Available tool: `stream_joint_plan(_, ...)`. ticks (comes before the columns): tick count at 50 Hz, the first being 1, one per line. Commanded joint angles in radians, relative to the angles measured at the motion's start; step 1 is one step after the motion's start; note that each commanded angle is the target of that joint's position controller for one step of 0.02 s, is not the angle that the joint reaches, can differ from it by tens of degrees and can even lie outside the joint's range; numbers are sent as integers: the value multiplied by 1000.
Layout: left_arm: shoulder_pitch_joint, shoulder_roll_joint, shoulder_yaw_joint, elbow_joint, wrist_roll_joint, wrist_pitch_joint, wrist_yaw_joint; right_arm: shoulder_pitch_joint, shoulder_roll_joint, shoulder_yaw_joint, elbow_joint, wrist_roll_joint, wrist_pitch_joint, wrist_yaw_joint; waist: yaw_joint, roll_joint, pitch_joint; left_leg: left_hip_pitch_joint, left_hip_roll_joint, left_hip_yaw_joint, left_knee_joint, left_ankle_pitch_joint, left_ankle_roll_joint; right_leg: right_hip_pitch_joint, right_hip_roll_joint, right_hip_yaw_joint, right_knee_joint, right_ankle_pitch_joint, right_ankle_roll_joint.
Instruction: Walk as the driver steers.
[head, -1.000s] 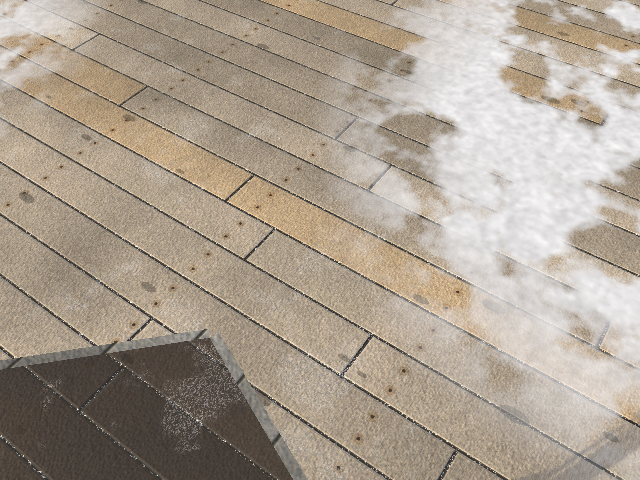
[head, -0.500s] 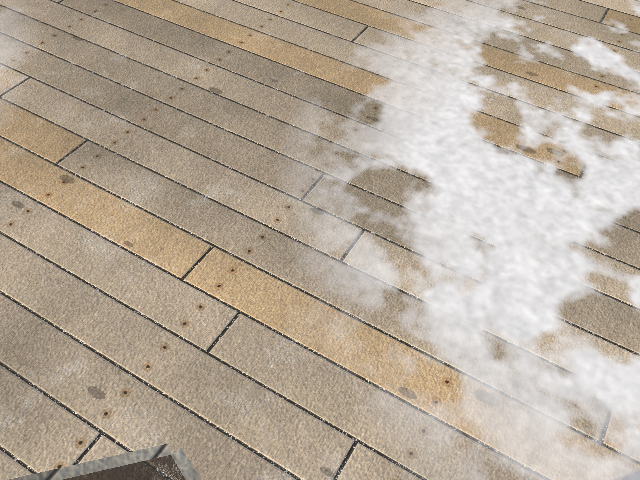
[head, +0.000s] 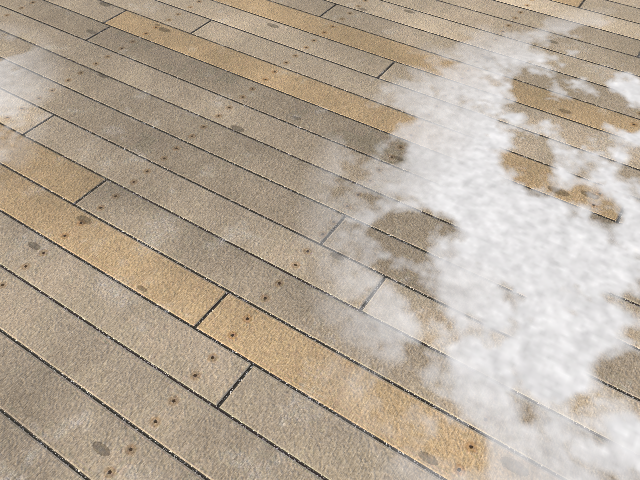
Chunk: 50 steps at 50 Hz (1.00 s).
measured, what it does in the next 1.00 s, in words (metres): walks ahead: left foot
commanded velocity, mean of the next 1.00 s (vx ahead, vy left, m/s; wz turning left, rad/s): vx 0.34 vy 0.00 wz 0.00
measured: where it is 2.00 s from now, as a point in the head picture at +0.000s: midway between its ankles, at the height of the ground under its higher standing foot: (334, 335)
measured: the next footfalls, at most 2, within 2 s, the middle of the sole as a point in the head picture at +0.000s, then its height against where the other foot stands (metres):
left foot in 0.88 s outside the picture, level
right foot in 1.44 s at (374, 377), level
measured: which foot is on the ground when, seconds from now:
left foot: down 0.00-0.40, up 0.42-0.86, down 0.88-1.00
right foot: down 0.00-0.88, up 0.90-1.00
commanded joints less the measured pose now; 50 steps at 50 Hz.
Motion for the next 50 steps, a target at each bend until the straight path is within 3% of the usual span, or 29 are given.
stream_joint_plan(1,29,105,26,-32,-13,13,0,132,-79,-3,16,-3,-10,-2,0,-8,81,27,49,-70,-164,-26,34,-118,-169,235,-241,-387,37)
stream_joint_plan(3,40,81,22,-20,-6,16,-4,106,-50,6,17,11,-30,-2,18,65,84,-128,68,-105,-251,-101,30,59,-139,186,-146,-206,39)
stream_joint_plan(5,70,73,19,-3,1,12,-7,85,-58,6,10,16,-44,-6,38,67,57,-154,74,-113,-286,-93,23,141,-135,172,-106,-121,37)
stream_joint_plan(8,75,92,24,1,6,10,-11,130,-99,-13,3,13,-39,-2,18,44,61,-126,56,-129,-289,-357,65,48,-80,133,-37,-387,17)
stream_joint_plan(10,25,68,21,-23,11,10,-20,188,-119,-28,3,13,-31,2,-22,88,110,-95,131,-246,-368,-514,121,-79,-33,77,86,-392,26)
stream_joint_plan(11,3,42,17,-37,17,6,-27,198,-142,-40,8,12,-31,1,-29,149,129,-76,207,-325,-432,-520,154,-119,-18,35,216,-281,34)
stream_joint_plan(13,1,63,25,-53,30,-9,-38,171,-153,-52,-4,7,-40,0,-13,117,128,-16,269,-354,-461,-400,190,-211,-74,65,357,-250,30)
stream_joint_plan(15,19,69,31,-58,26,-26,-46,142,-152,-58,-14,7,-54,3,8,85,104,30,234,-278,-423,-307,173,-209,-89,68,328,-261,29)
stream_joint_plan(17,28,54,31,-68,17,-39,-46,118,-153,-63,-20,11,-63,7,20,104,109,-33,197,-209,-380,-281,158,-81,-72,36,200,-274,23)
stream_joint_plan(19,145,35,35,-25,11,-46,-38,102,-150,-69,-25,12,-62,12,63,54,107,-154,144,-147,-267,-298,150,148,-17,-19,42,-220,21)
stream_joint_plan(20,242,52,42,7,14,-53,-30,94,-127,-65,-35,6,-66,14,91,-13,97,-239,100,-101,-136,-271,135,277,-47,48,-21,-253,17)
stream_joint_plan(21,358,137,61,24,24,-65,-18,73,-45,-43,-69,12,-76,27,125,-247,60,-392,-17,41,189,-191,90,395,-280,418,-213,-501,-33)
stream_joint_plan(22,434,211,78,47,15,-57,-21,28,-57,-45,-116,-2,-82,38,131,-347,85,-565,-82,89,406,-242,88,398,-438,736,-343,-685,-118)
stream_joint_plan(23,337,172,67,22,21,-53,-19,-11,-108,-55,-132,-26,-85,49,72,-192,138,-574,-5,17,532,-157,101,295,-446,724,-336,-691,-139)
stream_joint_plan(24,247,149,59,-12,19,-60,-24,-31,-99,-54,-133,-19,-89,61,35,-99,147,-553,27,-4,548,-58,100,231,-405,625,-330,-607,-122)
stream_joint_plan(25,201,142,57,-30,16,-68,-25,-19,-83,-51,-124,-10,-95,69,11,-74,127,-516,46,-6,531,16,89,215,-361,530,-340,-484,-101)
stream_joint_plan(27,202,104,44,-28,8,-85,-18,-13,-86,-54,-113,-14,-93,78,-1,-63,87,-480,53,20,501,105,61,241,-296,382,-341,-239,-77)
stream_joint_plan(30,286,86,34,7,7,-95,-14,-82,-80,-53,-138,-11,-77,76,9,-80,75,-527,47,57,460,158,32,302,-268,271,-308,42,-86)
stream_joint_plan(34,314,88,26,15,10,-97,-13,-265,-63,-38,-214,-2,-72,75,38,-98,98,-509,26,101,263,228,10,286,-244,190,-294,239,-98)
stream_joint_plan(37,324,106,29,23,11,-100,-10,-340,-68,-31,-250,6,-73,75,50,-118,110,-423,4,126,122,263,29,287,-250,160,-289,317,-100)
stream_joint_plan(40,298,126,36,27,13,-101,-8,-322,-94,-39,-263,7,-78,67,19,-113,102,-324,-19,133,51,234,80,333,-280,140,-227,508,-89)
stream_joint_plan(42,265,152,45,26,15,-98,-6,-163,-126,-58,-219,7,-89,53,-53,-112,16,-143,-72,144,22,178,119,367,-274,109,-30,778,-65)
stream_joint_plan(43,249,158,47,24,13,-92,-7,4,-146,-73,-162,4,-98,44,-121,-84,-69,43,-95,155,-37,204,140,330,-241,79,163,780,-46)
stream_joint_plan(44,251,138,41,7,7,-90,-11,166,-202,-93,-122,-19,-106,34,-172,-36,-166,290,42,5,-51,102,178,144,-202,61,424,512,-33)
stream_joint_plan(45,367,15,20,-16,-26,-86,-25,247,-307,-116,-120,-41,-106,34,-117,185,-309,573,368,-510,-132,-54,314,-204,-33,25,842,-205,8)
stream_joint_plan(46,318,104,44,-13,-9,-85,-29,180,-278,-112,-125,-1,-89,44,-111,112,-310,506,377,-729,-300,-179,334,-318,-2,151,971,-361,-7)
stream_joint_plan(47,200,125,53,-54,1,-83,-30,46,-226,-96,-145,11,-89,45,-61,59,-124,348,342,-546,-315,-229,291,-384,-76,156,966,-262,-17)
stream_joint_plan(48,133,118,51,-71,6,-89,-34,-18,-160,-78,-157,13,-99,50,-44,-2,-47,203,299,-422,-349,-115,258,-352,-113,154,898,-183,-19)
stream_joint_plan(50,146,79,50,-64,27,-68,-40,-20,-94,-55,-130,13,-115,44,22,1,6,39,207,-240,-382,81,191,-236,-158,154,790,-141,-7)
